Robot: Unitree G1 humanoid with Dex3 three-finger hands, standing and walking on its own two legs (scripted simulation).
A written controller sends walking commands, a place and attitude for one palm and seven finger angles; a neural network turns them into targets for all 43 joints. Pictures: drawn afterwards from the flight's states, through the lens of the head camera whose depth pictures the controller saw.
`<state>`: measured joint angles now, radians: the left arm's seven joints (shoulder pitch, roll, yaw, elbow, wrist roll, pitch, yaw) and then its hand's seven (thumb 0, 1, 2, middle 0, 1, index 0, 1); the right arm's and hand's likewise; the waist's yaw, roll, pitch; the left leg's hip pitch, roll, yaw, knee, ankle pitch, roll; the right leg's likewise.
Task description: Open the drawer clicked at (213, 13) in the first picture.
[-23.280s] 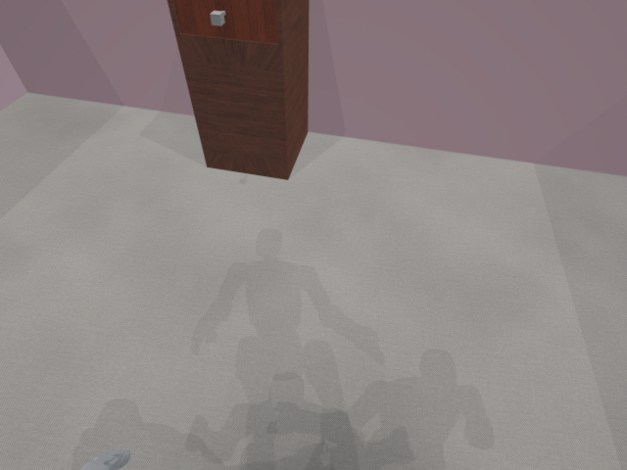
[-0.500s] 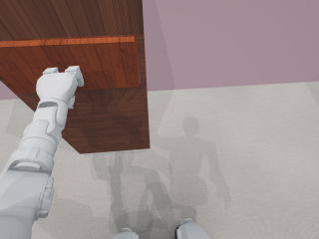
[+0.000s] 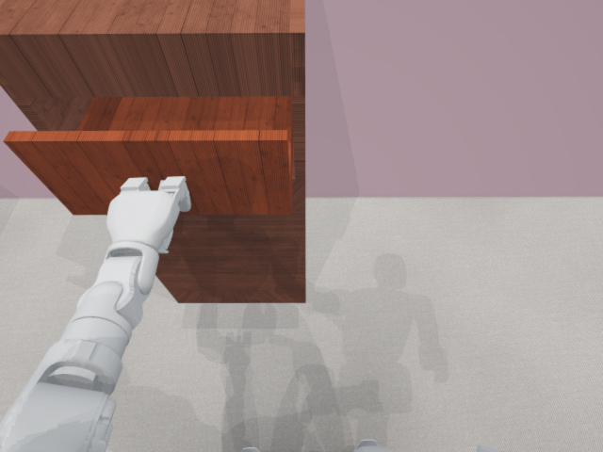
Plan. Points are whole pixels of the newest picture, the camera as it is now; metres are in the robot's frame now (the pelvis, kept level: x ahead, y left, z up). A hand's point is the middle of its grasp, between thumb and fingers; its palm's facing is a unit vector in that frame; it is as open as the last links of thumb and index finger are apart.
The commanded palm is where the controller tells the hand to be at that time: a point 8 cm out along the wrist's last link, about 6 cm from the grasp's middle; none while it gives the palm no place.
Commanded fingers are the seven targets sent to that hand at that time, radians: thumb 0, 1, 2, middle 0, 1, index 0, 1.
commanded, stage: pull the drawer open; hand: left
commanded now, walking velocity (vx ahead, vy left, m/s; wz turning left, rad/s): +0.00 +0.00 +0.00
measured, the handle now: (160, 204) +0.46 +0.22 +0.02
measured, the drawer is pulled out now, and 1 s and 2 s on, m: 0.09 0.19 0.30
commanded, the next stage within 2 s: none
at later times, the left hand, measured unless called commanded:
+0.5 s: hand (151, 266) +0.37 +0.22 +0.00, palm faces -0.02 -0.02 -1.00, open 6.8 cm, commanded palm +0.33 +0.24 +0.05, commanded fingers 0.00 0.90 0.90 -0.40 -1.35 -0.40 -1.35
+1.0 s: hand (142, 302) +0.31 +0.22 +0.00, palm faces -0.01 -0.05 -1.00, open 6.8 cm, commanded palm +0.27 +0.24 +0.05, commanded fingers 0.00 0.90 0.90 -0.40 -1.35 -0.40 -1.35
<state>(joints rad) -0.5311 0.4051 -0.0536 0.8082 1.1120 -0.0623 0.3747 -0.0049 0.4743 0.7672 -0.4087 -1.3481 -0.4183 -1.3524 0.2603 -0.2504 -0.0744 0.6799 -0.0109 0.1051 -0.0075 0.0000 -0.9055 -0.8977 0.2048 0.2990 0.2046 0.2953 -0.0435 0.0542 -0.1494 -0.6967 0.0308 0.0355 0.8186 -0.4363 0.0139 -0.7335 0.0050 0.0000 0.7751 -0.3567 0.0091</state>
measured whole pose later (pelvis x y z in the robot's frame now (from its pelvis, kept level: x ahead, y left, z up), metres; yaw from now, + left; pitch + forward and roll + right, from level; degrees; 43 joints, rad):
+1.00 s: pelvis +0.00 -0.01 +0.01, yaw -1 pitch +13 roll +0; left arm -0.06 0.37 -0.05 0.38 1.08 -0.02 0.39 0.01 0.48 0.74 -0.42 -1.35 -0.42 -1.35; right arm 0.18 -0.24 -0.05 0.65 0.00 0.05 -0.04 0.01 -0.90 -0.90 0.20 0.30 0.20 0.30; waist 0.00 0.05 -0.12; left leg -0.56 0.03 0.06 0.75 -0.42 0.01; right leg -0.62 0.01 0.02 0.75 -0.35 0.00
